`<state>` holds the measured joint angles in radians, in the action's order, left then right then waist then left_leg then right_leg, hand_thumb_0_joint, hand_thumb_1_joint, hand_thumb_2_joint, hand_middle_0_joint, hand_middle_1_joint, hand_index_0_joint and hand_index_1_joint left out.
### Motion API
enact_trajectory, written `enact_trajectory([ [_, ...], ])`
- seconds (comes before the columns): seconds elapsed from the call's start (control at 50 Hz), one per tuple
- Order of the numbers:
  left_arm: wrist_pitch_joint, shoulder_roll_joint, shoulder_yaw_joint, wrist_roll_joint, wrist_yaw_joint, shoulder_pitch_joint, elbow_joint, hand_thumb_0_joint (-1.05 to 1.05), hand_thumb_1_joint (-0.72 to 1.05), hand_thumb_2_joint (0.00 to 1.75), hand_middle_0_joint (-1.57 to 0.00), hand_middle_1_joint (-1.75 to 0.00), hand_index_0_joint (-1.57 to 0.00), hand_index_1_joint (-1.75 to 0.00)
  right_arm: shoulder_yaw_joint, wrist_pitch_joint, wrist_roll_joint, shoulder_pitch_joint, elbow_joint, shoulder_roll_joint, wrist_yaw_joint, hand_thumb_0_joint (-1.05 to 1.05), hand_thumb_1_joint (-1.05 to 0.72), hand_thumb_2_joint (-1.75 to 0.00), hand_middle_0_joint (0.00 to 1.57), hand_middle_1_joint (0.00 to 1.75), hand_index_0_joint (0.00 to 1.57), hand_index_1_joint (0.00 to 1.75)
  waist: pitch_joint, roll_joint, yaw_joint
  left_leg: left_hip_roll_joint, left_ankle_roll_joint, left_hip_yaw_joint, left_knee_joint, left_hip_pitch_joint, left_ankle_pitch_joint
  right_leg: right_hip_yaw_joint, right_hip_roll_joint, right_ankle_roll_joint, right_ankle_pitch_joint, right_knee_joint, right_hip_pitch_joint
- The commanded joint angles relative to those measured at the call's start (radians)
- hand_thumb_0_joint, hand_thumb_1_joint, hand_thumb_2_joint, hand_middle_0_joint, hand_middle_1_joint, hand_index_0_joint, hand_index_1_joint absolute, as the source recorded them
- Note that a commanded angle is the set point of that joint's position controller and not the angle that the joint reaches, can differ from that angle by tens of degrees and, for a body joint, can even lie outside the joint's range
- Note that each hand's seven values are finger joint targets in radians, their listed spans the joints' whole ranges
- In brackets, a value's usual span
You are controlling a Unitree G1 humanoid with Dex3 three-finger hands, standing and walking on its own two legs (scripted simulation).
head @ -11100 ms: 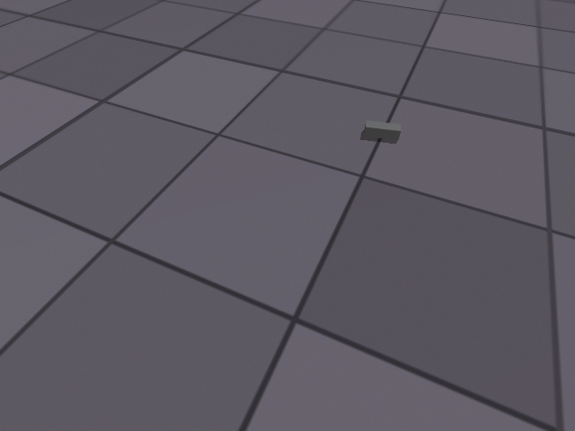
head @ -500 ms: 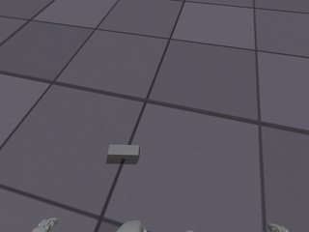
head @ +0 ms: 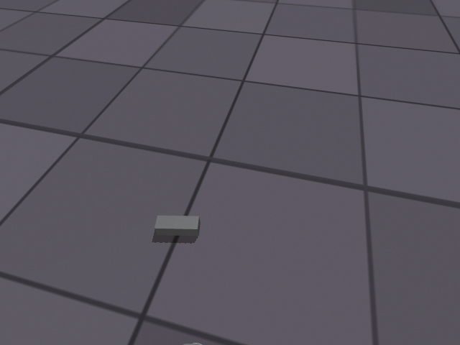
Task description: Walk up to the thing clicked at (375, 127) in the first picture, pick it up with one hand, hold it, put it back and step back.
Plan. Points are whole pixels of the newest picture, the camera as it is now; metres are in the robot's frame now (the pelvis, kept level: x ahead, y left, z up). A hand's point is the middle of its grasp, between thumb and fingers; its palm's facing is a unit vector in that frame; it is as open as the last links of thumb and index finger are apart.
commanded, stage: walk up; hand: left
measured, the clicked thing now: (178, 225) +0.76 +0.31 -0.73
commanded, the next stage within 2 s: stand in 0.86 s
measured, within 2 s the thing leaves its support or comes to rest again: neither
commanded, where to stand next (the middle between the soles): +0.33 +0.04 m, yaw +0 degrees
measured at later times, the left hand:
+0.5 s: hand out of the picture +0.07 +0.29 -0.14, palm faces +0.09 -0.93 -0.37, open 7.4 cm
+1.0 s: hand out of the picture +0.08 +0.29 -0.14, palm faces +0.07 -0.93 -0.36, open 7.4 cm
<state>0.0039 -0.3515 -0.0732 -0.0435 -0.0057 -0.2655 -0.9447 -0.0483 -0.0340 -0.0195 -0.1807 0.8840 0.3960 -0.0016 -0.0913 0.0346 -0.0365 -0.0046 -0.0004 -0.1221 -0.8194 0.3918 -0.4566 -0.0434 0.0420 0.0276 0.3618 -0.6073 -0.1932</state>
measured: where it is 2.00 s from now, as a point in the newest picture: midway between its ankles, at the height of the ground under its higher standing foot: outside the picture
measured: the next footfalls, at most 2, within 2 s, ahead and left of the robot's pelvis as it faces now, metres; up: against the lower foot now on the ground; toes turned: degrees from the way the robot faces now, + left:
left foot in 0.18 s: +0.05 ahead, +0.15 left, +0.00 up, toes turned +0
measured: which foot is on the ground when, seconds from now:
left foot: up 0.00-0.16, down 0.18-1.00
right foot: down 0.00-1.00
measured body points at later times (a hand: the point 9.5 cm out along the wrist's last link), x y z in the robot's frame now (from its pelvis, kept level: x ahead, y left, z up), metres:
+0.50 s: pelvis +0.01 +0.02 +0.00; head +0.01 +0.02 +0.45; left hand +0.06 +0.34 -0.12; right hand +0.12 -0.27 -0.12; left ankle +0.01 +0.15 -0.73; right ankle -0.01 -0.12 -0.73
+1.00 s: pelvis +0.01 +0.03 +0.01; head +0.04 +0.03 +0.46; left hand +0.07 +0.34 -0.12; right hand +0.14 -0.26 -0.11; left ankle +0.01 +0.15 -0.73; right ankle -0.01 -0.12 -0.73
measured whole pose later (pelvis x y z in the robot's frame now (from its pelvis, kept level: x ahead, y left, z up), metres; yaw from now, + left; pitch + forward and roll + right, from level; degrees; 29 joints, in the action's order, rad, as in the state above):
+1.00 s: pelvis +0.01 +0.03 +0.01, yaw +3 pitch -3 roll +0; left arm 0.01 -0.37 -0.02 0.00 0.01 -0.09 -1.09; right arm -0.02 0.01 -0.01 -0.07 1.06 0.34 0.00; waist -0.10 -0.01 -0.03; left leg -0.01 0.00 -0.06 -0.47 0.18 -0.25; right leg -0.02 -0.02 -0.03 0.29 -0.43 -0.10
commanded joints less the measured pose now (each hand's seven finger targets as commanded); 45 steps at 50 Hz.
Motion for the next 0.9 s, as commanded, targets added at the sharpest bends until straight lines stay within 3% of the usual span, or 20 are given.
enact_trajectory([
  [0.0, 0.061, -0.285, -0.069, 0.004, 0.023, 0.100, 0.102, 0.00, 0.90, 0.90, -0.20, -0.30, -0.20, -0.30, -0.046, 0.040, 0.006, 0.018, -0.048, 0.172, -0.002, 0.00, -0.90, -0.90, 0.20, 0.30, 0.20, 0.30, -0.004, -0.169, 0.015, 0.003, 0.012, -0.033, -0.037, 0.040, -0.005, -0.300, -0.299, 0.155, 0.034, 0.307, -0.058],
  [0.08, 0.055, -0.282, -0.067, 0.009, 0.017, 0.059, 0.086, 0.00, 0.90, 0.90, -0.20, -0.30, -0.20, -0.30, -0.042, 0.054, -0.005, 0.030, -0.035, 0.155, 0.010, 0.00, -0.90, -0.90, 0.20, 0.30, 0.20, 0.30, 0.017, -0.202, -0.012, -0.006, 0.012, 0.052, 0.155, -0.015, -0.001, -0.220, -0.273, 0.131, -0.097, 0.266, 0.016],
  [0.1, 0.048, -0.287, -0.064, 0.012, 0.015, 0.079, 0.092, 0.00, 0.90, 0.90, -0.20, -0.30, -0.20, -0.30, -0.044, 0.059, -0.005, 0.017, -0.027, 0.152, 0.010, 0.00, -0.90, -0.90, 0.20, 0.30, 0.20, 0.30, 0.025, -0.210, 0.004, -0.004, 0.009, 0.086, 0.242, -0.071, 0.032, -0.202, -0.275, 0.132, -0.144, 0.240, 0.002],
  [0.14, 0.036, -0.255, -0.045, 0.025, 0.013, 0.095, 0.096, 0.00, 0.90, 0.90, -0.20, -0.30, -0.20, -0.30, -0.050, 0.071, -0.008, -0.039, 0.006, 0.145, 0.006, 0.00, -0.90, -0.90, 0.20, 0.30, 0.20, 0.30, 0.071, -0.175, 0.039, -0.028, -0.013, 0.103, 0.445, -0.225, 0.195, -0.114, -0.221, 0.083, -0.295, 0.131, -0.011],
  [0.16, 0.035, -0.221, -0.030, 0.029, 0.012, 0.092, 0.096, 0.00, 0.90, 0.90, -0.20, -0.30, -0.20, -0.30, -0.062, 0.078, -0.015, -0.067, 0.014, 0.165, 0.001, 0.00, -0.90, -0.90, 0.20, 0.30, 0.20, 0.30, 0.117, -0.133, 0.051, 0.030, -0.037, 0.014, 0.455, -0.329, 0.281, -0.084, -0.193, 0.046, -0.349, 0.052, -0.061],
  [0.18, 0.033, -0.176, -0.016, 0.043, 0.011, 0.095, 0.097, 0.00, 0.90, 0.90, -0.20, -0.30, -0.20, -0.30, -0.069, 0.083, -0.018, -0.047, 0.008, 0.216, -0.002, 0.00, -0.90, -0.90, 0.20, 0.30, 0.20, 0.30, 0.138, 0.022, 0.041, 0.183, -0.104, -0.216, 0.485, -0.325, 0.272, -0.001, -0.092, -0.008, -0.169, -0.029, -0.135],
  [0.2, 0.028, -0.203, -0.029, 0.049, 0.015, 0.098, 0.077, 0.00, 0.90, 0.90, -0.20, -0.30, -0.20, -0.30, -0.074, 0.080, -0.007, -0.016, 0.001, 0.253, 0.004, 0.00, -0.90, -0.90, 0.20, 0.30, 0.20, 0.30, 0.125, 0.045, 0.021, 0.256, -0.199, -0.271, 0.493, -0.230, 0.129, 0.055, -0.042, -0.008, 0.113, -0.055, -0.078],
  [0.22, 0.030, -0.214, -0.027, 0.041, 0.017, 0.090, 0.067, 0.00, 0.90, 0.90, -0.20, -0.30, -0.20, -0.30, -0.072, 0.078, -0.008, 0.001, -0.003, 0.254, 0.010, 0.00, -0.90, -0.90, 0.20, 0.30, 0.20, 0.30, 0.113, 0.056, 0.022, 0.269, -0.220, -0.275, 0.497, -0.196, 0.088, 0.044, -0.046, -0.001, 0.168, -0.060, -0.062],
  [0.28, 0.046, -0.199, -0.022, 0.038, 0.017, 0.044, 0.028, 0.00, 0.90, 0.90, -0.20, -0.30, -0.20, -0.30, -0.048, 0.067, -0.002, 0.081, -0.012, 0.201, 0.010, 0.00, -0.90, -0.90, 0.20, 0.30, 0.20, 0.30, 0.048, 0.108, -0.018, 0.165, -0.110, -0.121, 0.439, -0.087, 0.169, 0.021, -0.065, 0.012, -0.015, 0.162, 0.047],
  [0.32, 0.054, -0.261, -0.035, 0.026, 0.018, 0.046, 0.012, 0.00, 0.90, 0.90, -0.20, -0.30, -0.20, -0.30, -0.037, 0.062, 0.005, 0.079, -0.009, 0.169, 0.011, 0.00, -0.90, -0.90, 0.20, 0.30, 0.20, 0.30, 0.050, 0.012, -0.007, 0.059, -0.038, -0.035, 0.330, -0.006, 0.125, -0.146, -0.156, 0.059, -0.019, 0.232, 0.101],
  [0.36, 0.058, -0.309, -0.043, 0.021, 0.018, 0.079, 0.012, 0.00, 0.90, 0.90, -0.20, -0.30, -0.20, -0.30, -0.034, 0.061, 0.004, 0.045, 0.015, 0.152, 0.009, 0.00, -0.90, -0.90, 0.20, 0.30, 0.20, 0.30, 0.035, -0.069, 0.015, 0.005, -0.020, 0.036, 0.231, -0.008, 0.096, -0.267, -0.276, 0.130, 0.017, 0.267, 0.074],
  [0.38, 0.057, -0.306, -0.041, 0.021, 0.018, 0.111, 0.023, 0.00, 0.90, 0.90, -0.20, -0.30, -0.20, -0.30, -0.035, 0.064, 0.001, 0.034, 0.026, 0.154, 0.007, 0.00, -0.90, -0.90, 0.20, 0.30, 0.20, 0.30, 0.018, -0.081, 0.029, 0.004, -0.022, 0.047, 0.229, -0.042, 0.102, -0.271, -0.303, 0.148, -0.013, 0.268, 0.024],
  [0.4, 0.056, -0.293, -0.035, 0.027, 0.018, 0.146, 0.029, 0.00, 0.90, 0.90, -0.20, -0.30, -0.20, -0.30, -0.032, 0.068, -0.001, 0.015, 0.037, 0.145, 0.007, 0.00, -0.90, -0.90, 0.20, 0.30, 0.20, 0.30, 0.011, -0.086, 0.041, 0.021, -0.022, 0.038, 0.268, -0.091, 0.150, -0.229, -0.293, 0.134, -0.068, 0.248, -0.020],
  [0.46, 0.052, -0.235, -0.019, 0.037, 0.017, 0.174, 0.025, 0.00, 0.90, 0.90, -0.20, -0.30, -0.20, -0.30, -0.041, 0.085, -0.002, 0.021, 0.048, 0.174, 0.010, 0.00, -0.90, -0.90, 0.20, 0.30, 0.20, 0.30, 0.065, -0.039, 0.038, 0.115, -0.080, -0.077, 0.377, -0.207, 0.460, -0.021, -0.130, 0.024, -0.253, 0.109, -0.026],
  [0.52, 0.054, -0.220, -0.014, 0.042, 0.022, 0.146, 0.000, 0.00, 0.90, 0.90, -0.20, -0.30, -0.20, -0.30, -0.045, 0.086, 0.008, 0.043, 0.048, 0.191, 0.005, 0.00, -0.90, -0.90, 0.20, 0.30, 0.20, 0.30, 0.145, 0.002, 0.020, 0.168, -0.131, -0.113, 0.360, -0.268, 0.664, 0.018, -0.098, -0.005, -0.278, 0.062, 0.030],
  [0.64, 0.051, -0.252, -0.016, 0.040, 0.027, 0.132, -0.029, 0.00, 0.90, 0.90, -0.20, -0.30, -0.20, -0.30, -0.043, 0.067, 0.012, 0.104, 0.051, 0.171, -0.003, 0.00, -0.90, -0.90, 0.20, 0.30, 0.20, 0.30, 0.154, 0.003, 0.008, 0.082, -0.065, 0.002, 0.291, -0.162, 0.511, -0.050, -0.157, 0.042, -0.345, 0.126, 0.145],
  [0.72, 0.049, -0.273, -0.016, 0.032, 0.028, 0.167, -0.030, 0.00, 0.90, 0.90, -0.20, -0.30, -0.20, -0.30, -0.038, 0.061, 0.004, 0.115, 0.062, 0.148, 0.003, 0.00, -0.90, -0.90, 0.20, 0.30, 0.20, 0.30, 0.113, -0.062, 0.023, 0.053, -0.052, 0.015, 0.276, -0.137, 0.373, -0.118, -0.216, 0.079, -0.253, 0.171, 0.094],
  [0.82, 0.043, -0.229, -0.005, 0.037, 0.024, 0.220, -0.023, 0.00, 0.90, 0.90, -0.20, -0.30, -0.20, -0.30, -0.045, 0.070, 0.003, 0.102, 0.087, 0.182, 0.005, 0.00, -0.90, -0.90, 0.20, 0.30, 0.20, 0.30, 0.112, 0.007, 0.036, 0.125, -0.102, -0.081, 0.383, -0.235, 0.501, 0.016, -0.114, 0.015, -0.241, 0.073, 0.025],
  [0.84, 0.030, -0.200, 0.015, 0.050, 0.023, 0.213, -0.054, 0.00, 0.90, 0.90, -0.20, -0.30, -0.20, -0.30, -0.030, 0.076, 0.004, 0.133, 0.094, 0.197, -0.002, 0.00, -0.90, -0.90, 0.20, 0.30, 0.20, 0.30, 0.090, 0.002, 0.023, 0.177, -0.101, -0.131, 0.428, -0.230, 0.629, -0.017, -0.112, -0.016, -0.286, 0.105, 0.030],
  [0.88, 0.027, -0.204, 0.019, 0.049, 0.023, 0.177, -0.072, 0.00, 0.90, 0.90, -0.20, -0.30, -0.20, -0.30, -0.029, 0.075, 0.009, 0.156, 0.101, 0.196, -0.006, 0.00, -0.90, -0.90, 0.20, 0.30, 0.20, 0.30, 0.143, 0.005, 0.012, 0.148, -0.068, -0.071, 0.391, -0.264, 0.704, -0.028, -0.139, -0.017, -0.376, 0.187, 0.112],
])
